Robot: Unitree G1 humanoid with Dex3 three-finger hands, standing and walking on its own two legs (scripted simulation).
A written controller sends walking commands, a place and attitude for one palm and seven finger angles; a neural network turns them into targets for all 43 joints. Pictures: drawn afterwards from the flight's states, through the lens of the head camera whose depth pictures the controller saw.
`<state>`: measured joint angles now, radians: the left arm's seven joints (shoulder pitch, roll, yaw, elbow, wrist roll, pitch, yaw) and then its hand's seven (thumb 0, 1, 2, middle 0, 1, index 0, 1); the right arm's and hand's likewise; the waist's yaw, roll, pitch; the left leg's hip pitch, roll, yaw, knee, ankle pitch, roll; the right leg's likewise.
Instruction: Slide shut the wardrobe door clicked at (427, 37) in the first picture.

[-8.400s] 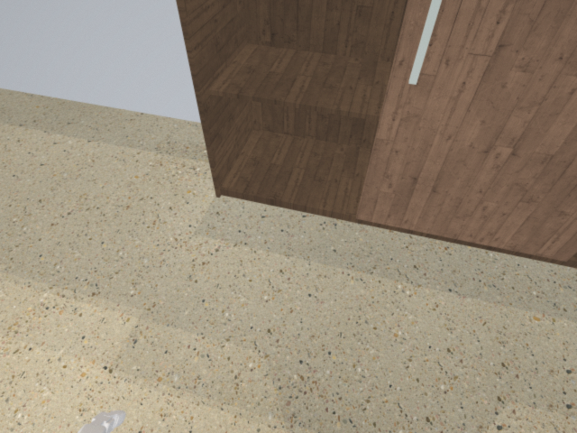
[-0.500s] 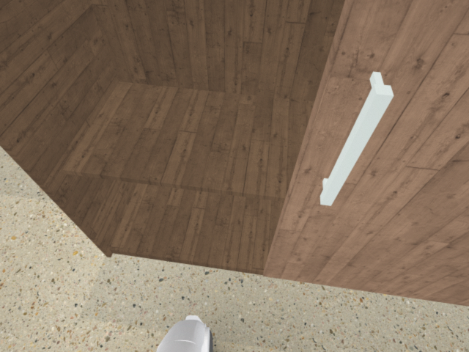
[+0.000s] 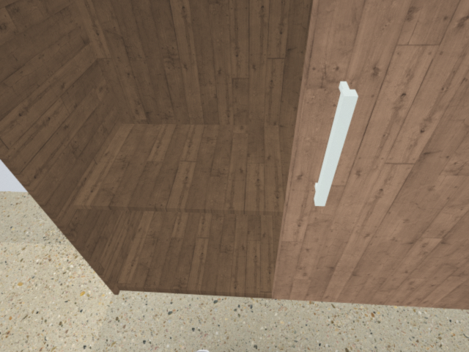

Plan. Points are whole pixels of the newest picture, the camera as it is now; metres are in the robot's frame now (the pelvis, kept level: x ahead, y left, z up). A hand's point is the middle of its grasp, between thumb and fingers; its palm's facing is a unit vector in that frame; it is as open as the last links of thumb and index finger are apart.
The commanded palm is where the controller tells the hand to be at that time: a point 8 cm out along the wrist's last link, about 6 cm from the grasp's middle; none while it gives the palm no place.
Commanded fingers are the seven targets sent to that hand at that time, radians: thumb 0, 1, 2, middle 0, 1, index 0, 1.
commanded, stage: come to a stop and stand still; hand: right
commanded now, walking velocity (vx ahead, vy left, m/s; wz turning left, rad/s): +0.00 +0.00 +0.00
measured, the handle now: (330, 151) +0.46 -0.17 +0.11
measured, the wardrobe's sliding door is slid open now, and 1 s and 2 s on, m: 0.67 0.67 0.67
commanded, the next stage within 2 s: look again from close up in 1.72 s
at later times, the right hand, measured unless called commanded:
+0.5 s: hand out of the picture -0.12 -0.13 -0.17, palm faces +0.06 +0.99 -0.13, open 7.4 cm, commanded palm none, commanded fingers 0.00 -0.90 -0.90 0.20 0.30 0.20 0.30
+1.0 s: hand out of the picture -0.08 -0.17 -0.17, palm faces +0.01 +0.98 -0.19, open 7.4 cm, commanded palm none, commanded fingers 0.00 -0.90 -0.90 0.20 0.30 0.20 0.30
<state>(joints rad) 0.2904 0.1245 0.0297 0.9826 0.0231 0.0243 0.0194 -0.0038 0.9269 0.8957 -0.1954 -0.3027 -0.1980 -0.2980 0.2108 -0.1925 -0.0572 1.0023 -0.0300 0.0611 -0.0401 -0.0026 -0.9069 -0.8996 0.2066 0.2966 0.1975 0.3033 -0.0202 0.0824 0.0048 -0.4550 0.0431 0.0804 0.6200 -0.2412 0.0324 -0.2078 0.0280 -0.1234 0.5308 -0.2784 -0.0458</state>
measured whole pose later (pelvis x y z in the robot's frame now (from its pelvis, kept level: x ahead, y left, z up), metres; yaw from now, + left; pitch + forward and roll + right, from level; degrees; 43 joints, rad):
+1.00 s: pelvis -0.05 -0.01 +0.00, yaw +0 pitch -1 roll +2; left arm 0.35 0.13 -0.01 1.06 0.02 0.00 0.01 0.00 0.91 0.90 -0.20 -0.30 -0.20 -0.30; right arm 0.38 -0.12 0.02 1.09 -0.02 -0.03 -0.05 0.00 -0.90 -0.90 0.20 0.30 0.20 0.30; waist 0.03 -0.05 0.01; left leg -0.18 -0.04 0.04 0.53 -0.34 0.03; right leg -0.36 -0.01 -0.07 0.59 -0.22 -0.06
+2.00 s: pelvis -0.02 -0.03 +0.01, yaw +2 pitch +0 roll +0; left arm 0.28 0.15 -0.01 1.12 0.01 -0.01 0.02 0.00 0.92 0.90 -0.20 -0.30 -0.20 -0.30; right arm 0.35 -0.15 0.02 1.13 -0.02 -0.01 -0.05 0.00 -0.90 -0.90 0.20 0.30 0.19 0.30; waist -0.01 0.03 0.00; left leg -0.11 0.03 -0.02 0.44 -0.33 -0.02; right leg -0.23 0.06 -0.14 0.41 -0.19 -0.10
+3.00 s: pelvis -0.01 +0.00 +0.01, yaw +1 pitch -1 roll -1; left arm 0.29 0.14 -0.02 1.14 0.01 -0.01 0.03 0.01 0.92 0.90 -0.20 -0.30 -0.20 -0.30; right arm 0.35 -0.13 0.02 1.12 -0.02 -0.02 -0.06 0.00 -0.90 -0.90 0.20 0.30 0.19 0.30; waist 0.00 0.02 0.02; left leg -0.06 -0.02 0.00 0.41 -0.33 0.03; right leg -0.21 0.01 -0.11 0.42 -0.21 -0.04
